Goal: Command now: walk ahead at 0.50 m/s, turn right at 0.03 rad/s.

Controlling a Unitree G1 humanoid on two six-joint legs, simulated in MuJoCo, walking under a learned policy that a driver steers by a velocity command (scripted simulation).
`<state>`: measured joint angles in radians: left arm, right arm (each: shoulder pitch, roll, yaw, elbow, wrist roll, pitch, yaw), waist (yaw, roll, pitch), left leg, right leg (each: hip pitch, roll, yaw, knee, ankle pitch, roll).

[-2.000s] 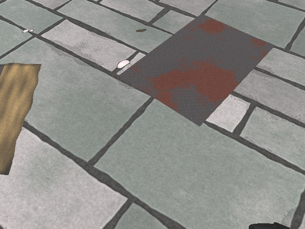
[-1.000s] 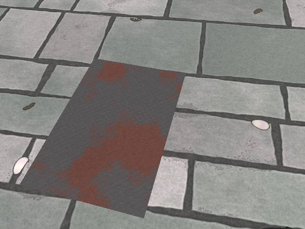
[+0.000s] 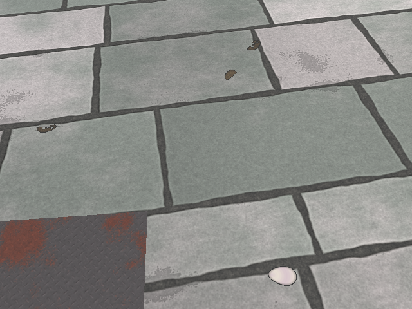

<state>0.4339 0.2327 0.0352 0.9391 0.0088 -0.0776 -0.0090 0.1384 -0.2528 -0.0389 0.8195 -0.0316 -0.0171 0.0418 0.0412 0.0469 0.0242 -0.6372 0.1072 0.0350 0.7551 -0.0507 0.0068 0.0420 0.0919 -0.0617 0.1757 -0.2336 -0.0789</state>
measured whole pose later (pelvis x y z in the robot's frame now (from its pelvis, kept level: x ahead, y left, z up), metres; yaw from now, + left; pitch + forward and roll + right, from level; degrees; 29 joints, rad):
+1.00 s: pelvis +0.55 +0.00 +0.00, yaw +10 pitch +0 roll -1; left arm 0.35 0.21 0.05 0.98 0.02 -0.11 0.01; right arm 0.20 -0.25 -0.07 0.92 -0.03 0.00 0.04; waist 0.01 0.04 0.04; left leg -0.63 0.10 0.00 1.02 -0.13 0.06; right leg -0.05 0.03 -0.22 0.26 -0.21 -0.06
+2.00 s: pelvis +1.05 +0.21 +0.00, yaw +45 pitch +0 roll -1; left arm 0.24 0.25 0.04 0.80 0.03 -0.08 0.00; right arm 0.26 -0.31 -0.07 0.81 -0.03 -0.01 0.03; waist -0.01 0.05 0.04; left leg -0.49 -0.02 -0.05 1.13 -0.32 0.06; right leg -0.22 0.02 -0.10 0.40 -0.19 -0.03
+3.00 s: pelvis +1.45 +0.50 -0.01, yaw +16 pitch +1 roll +0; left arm 0.29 0.28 0.07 0.83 0.00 -0.02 -0.01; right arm 0.19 -0.25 -0.03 0.77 -0.04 -0.05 0.01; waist 0.01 0.02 0.06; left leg -0.55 0.12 -0.02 1.12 -0.32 -0.03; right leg -0.23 0.14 -0.01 0.40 -0.18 -0.13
